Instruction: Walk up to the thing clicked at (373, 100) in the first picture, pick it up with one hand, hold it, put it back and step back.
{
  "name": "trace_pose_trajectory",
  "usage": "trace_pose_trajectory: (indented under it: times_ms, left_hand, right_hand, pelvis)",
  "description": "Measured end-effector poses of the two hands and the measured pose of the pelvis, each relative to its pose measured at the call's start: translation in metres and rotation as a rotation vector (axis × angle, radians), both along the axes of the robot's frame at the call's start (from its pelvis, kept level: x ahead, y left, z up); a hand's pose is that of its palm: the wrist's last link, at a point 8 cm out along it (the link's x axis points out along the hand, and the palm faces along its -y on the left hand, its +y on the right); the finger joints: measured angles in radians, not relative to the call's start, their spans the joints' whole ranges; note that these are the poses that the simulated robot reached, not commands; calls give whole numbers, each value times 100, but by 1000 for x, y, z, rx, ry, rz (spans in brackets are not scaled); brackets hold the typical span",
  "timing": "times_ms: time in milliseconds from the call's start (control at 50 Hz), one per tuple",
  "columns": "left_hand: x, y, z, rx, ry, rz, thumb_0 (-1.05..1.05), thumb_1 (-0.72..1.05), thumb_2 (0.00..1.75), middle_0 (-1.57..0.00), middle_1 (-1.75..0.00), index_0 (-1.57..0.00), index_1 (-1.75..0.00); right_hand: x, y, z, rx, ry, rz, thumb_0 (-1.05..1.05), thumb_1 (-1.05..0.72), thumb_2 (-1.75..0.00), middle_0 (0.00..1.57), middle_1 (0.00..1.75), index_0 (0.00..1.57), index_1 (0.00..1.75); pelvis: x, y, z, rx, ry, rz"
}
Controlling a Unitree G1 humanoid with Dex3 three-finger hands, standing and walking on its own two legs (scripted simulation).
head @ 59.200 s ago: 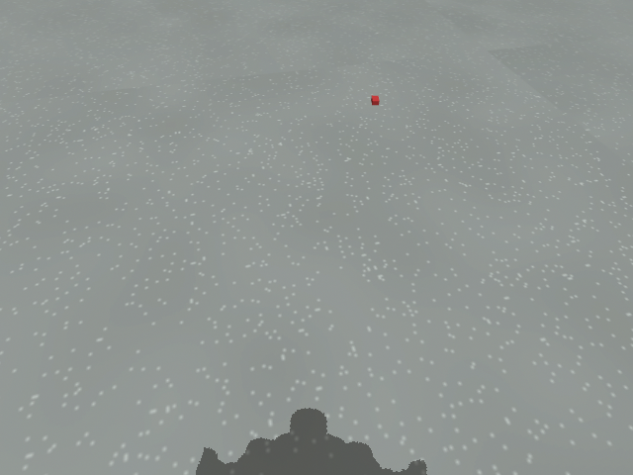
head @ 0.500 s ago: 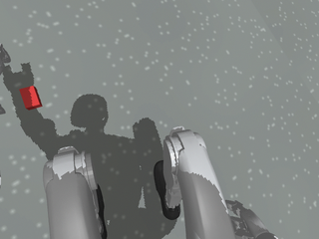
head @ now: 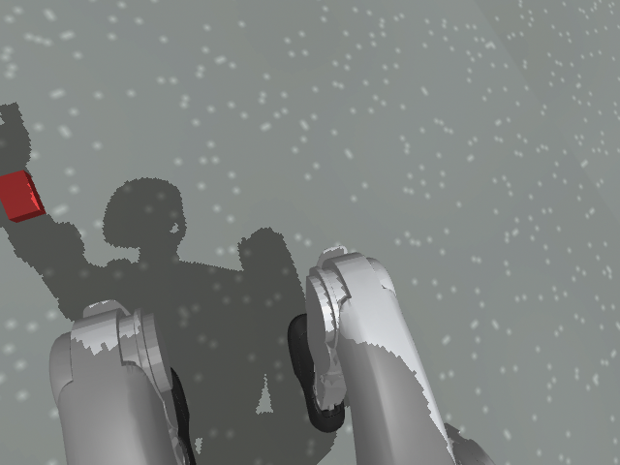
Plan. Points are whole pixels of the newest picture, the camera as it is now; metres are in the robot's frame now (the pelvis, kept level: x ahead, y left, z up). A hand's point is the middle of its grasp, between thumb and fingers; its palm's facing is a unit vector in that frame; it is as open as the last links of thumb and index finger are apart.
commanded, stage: home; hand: left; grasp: from above
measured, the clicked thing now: (19, 196) +0.50 +0.31 -0.31
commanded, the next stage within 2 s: none
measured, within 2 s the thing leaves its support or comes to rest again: neither
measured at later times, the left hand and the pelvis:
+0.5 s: hand out of the picture +0.33 +0.29 +0.04, palm faces -0.21 -0.70 -0.69, open 7.8 cm; pelvis +0.00 +0.00 +0.15, yaw +5 degrees
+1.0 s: hand out of the picture +0.25 +0.22 +0.25, palm faces +0.19 -0.95 -0.24, open 7.4 cm; pelvis +0.05 +0.00 +0.33, yaw +9 degrees
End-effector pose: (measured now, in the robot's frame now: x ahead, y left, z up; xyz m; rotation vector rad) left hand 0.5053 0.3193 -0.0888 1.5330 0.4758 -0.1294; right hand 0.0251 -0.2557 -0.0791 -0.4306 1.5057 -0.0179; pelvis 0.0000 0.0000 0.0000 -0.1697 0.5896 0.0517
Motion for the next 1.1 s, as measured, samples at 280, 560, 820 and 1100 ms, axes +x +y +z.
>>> trace_pose_trajectory:
  times_ms: [280,560,820,1100]
  left_hand:
    - [-82,13,88,-312,-11,173,0,32,78,-20,-41,-20,-41]
    - [-197,-8,201,-706,-17,456,0,84,88,-21,-31,-22,-31]
    - [-255,-41,299,-992,-18,758,1,90,90,-21,-30,-21,-30]
    - [-291,-64,407,-1161,-15,920,1,91,90,-20,-30,-21,-30]
  right_hand:
    - [52,-11,42,27,-86,-10,0,-91,-90,20,30,21,30]
    - [188,14,160,71,-537,80,1,-91,-90,20,30,20,30]
    - [213,45,265,144,-705,43,1,-91,-90,20,30,21,30]
    - [197,30,367,53,-785,-35,1,-91,-90,20,30,21,30]
  pelvis:
    - [4,0,65,29,38,30]
    - [4,-1,171,66,-39,62]
    - [26,-6,269,106,-153,85]
    - [62,-4,360,134,-308,105]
